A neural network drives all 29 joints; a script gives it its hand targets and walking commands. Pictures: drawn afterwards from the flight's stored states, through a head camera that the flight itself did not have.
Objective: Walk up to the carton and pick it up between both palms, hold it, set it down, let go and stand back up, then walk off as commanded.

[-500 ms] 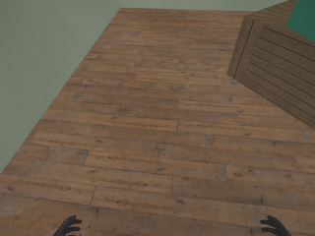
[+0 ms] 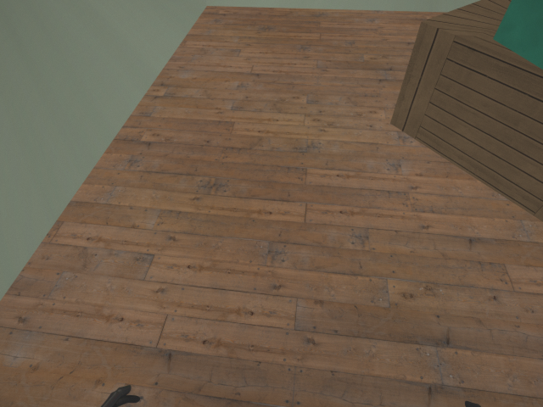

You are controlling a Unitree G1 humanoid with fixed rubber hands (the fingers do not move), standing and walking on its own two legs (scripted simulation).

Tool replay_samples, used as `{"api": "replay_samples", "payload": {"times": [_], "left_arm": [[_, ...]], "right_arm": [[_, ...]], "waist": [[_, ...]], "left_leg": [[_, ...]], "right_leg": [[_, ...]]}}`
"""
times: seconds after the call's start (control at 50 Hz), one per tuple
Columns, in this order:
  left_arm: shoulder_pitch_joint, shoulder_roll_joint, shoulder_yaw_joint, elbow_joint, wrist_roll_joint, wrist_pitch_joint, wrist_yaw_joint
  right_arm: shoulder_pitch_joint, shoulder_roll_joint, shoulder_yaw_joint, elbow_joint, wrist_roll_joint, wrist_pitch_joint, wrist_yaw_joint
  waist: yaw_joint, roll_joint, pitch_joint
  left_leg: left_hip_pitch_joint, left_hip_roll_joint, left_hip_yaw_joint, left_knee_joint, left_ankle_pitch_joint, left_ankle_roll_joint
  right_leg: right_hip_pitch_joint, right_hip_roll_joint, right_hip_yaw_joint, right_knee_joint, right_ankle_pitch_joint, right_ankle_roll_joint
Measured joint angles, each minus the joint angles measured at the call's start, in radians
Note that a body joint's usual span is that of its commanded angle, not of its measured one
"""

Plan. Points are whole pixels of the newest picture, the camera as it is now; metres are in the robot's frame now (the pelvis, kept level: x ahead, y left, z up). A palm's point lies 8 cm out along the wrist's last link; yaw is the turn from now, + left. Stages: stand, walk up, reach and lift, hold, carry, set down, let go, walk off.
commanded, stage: stand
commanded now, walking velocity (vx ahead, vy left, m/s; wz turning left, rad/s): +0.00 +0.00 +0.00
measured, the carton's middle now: out of the picture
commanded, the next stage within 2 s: walk up in 0.78 s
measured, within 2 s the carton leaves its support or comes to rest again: neither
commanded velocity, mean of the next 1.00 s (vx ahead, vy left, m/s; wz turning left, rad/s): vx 0.00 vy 0.00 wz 0.00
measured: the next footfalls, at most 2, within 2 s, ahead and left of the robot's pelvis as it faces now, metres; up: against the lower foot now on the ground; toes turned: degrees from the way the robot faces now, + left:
right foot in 1.32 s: +0.15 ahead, -0.24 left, +0.00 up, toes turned -24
left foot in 1.68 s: +0.38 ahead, -0.09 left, +0.00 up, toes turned -20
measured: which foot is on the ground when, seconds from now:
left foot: down 0.00-1.00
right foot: down 0.00-1.00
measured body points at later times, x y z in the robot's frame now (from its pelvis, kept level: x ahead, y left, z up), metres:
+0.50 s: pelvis +0.00 +0.01 +0.02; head +0.00 +0.02 +0.47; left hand +0.10 +0.31 -0.11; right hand +0.10 -0.28 -0.10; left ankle +0.01 +0.13 -0.72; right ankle +0.01 -0.12 -0.72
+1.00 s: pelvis +0.00 +0.01 +0.02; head +0.01 +0.01 +0.47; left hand +0.08 +0.30 -0.11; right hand +0.09 -0.29 -0.10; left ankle +0.01 +0.13 -0.72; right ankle +0.01 -0.12 -0.72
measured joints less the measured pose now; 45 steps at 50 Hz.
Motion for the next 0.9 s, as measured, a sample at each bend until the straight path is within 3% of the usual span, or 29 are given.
{"api": "replay_samples", "payload": {"times": [0.54, 0.9], "left_arm": [[-0.044, 0.002, -0.006, 0.130, 0.001, 0.009, -0.002], [-0.022, -0.008, -0.008, 0.164, 0.000, 0.012, -0.006]], "right_arm": [[-0.047, 0.013, 0.006, 0.125, 0.006, -0.006, 0.004], [-0.042, 0.001, 0.002, 0.145, 0.005, 0.000, 0.002]], "waist": [[0.011, -0.009, -0.017], [0.012, -0.004, -0.014]], "left_leg": [[0.116, -0.009, 0.010, -0.227, 0.124, 0.014], [0.129, -0.014, 0.002, -0.279, 0.154, 0.012]], "right_leg": [[0.124, -0.009, 0.002, -0.245, 0.135, 0.016], [0.139, -0.014, -0.007, -0.292, 0.158, 0.016]]}}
